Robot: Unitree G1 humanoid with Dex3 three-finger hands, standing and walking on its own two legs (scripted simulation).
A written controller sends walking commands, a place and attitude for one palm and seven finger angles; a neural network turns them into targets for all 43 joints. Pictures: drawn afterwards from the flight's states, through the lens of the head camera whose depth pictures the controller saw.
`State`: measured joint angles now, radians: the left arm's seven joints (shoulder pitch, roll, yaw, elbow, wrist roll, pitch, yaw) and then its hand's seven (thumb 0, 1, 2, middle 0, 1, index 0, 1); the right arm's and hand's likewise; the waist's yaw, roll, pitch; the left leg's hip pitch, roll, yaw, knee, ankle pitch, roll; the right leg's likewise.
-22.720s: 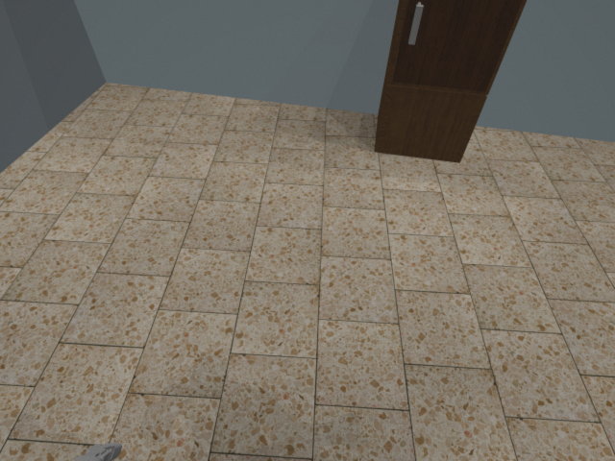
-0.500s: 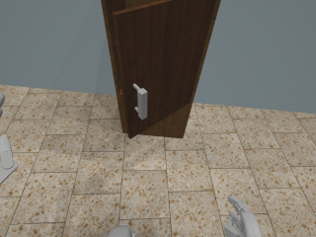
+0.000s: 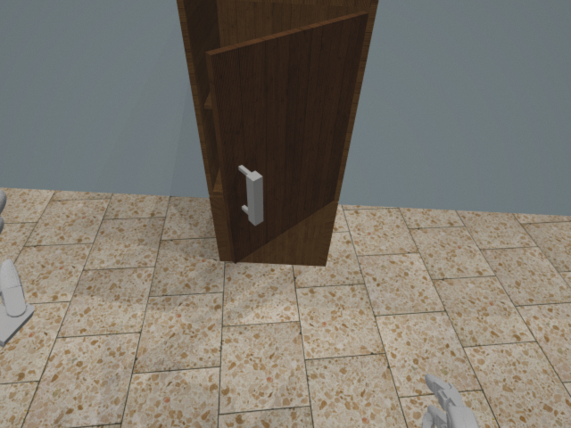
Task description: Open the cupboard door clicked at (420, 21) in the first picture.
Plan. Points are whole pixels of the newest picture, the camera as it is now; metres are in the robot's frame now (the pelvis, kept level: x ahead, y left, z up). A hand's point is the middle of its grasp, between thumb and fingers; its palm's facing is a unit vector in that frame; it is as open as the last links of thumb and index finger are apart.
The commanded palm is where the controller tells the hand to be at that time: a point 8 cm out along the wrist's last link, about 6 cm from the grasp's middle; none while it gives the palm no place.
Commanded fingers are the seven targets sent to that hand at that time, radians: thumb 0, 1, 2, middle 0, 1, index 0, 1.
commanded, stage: stop stepping back and stand still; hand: left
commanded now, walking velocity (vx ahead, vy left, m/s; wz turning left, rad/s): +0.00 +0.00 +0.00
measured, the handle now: (249, 194) +0.64 +0.11 -0.08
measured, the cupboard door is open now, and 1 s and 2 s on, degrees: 44 44 44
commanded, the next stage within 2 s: let the arm hang, fingers relaxed in 0.26 s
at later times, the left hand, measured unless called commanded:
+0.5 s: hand (91, 386) +0.19 +0.28 -0.03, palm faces +0.15 -0.88 -0.45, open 7.4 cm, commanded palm none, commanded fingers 0.00 0.90 0.90 -0.20 -0.30 -0.20 -0.30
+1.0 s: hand out of the picture -0.07 +0.19 -0.17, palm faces +0.06 -0.96 -0.26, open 7.3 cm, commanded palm none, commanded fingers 0.00 0.90 0.90 -0.20 -0.30 -0.20 -0.30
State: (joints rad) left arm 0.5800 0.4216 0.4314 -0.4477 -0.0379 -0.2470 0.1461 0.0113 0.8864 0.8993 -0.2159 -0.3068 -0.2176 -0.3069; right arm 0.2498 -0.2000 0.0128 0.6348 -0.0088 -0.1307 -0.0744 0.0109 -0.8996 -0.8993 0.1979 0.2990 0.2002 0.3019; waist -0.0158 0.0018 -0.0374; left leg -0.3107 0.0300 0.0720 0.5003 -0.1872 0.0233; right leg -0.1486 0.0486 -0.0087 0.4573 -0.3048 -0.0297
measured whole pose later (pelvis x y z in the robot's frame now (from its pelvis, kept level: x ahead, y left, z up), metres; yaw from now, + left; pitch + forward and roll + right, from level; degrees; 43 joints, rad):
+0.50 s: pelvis -0.01 +0.01 +0.00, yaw +2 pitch +1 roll -1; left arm 0.25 0.36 0.12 0.32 0.03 -0.02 0.02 0.00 0.90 0.90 -0.20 -0.30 -0.20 -0.30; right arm 0.12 -0.30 0.00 0.84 -0.02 -0.07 0.00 0.01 -0.90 -0.90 0.20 0.30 0.20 0.30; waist 0.01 0.06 -0.03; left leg -0.37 -0.01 0.05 0.52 -0.17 0.05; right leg -0.22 0.01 -0.04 0.53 -0.33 -0.01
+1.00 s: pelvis -0.01 -0.01 +0.00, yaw +3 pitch -1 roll -1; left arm 0.32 0.22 0.01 1.18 0.01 0.01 0.02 0.01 0.91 0.90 -0.20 -0.30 -0.20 -0.30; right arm 0.24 -0.20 -0.01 1.14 -0.02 0.02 -0.03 0.01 -0.90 -0.90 0.20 0.30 0.20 0.30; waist 0.00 0.02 0.07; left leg -0.27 0.01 0.03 0.42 -0.12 0.02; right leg -0.11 0.04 -0.06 0.40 -0.27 -0.04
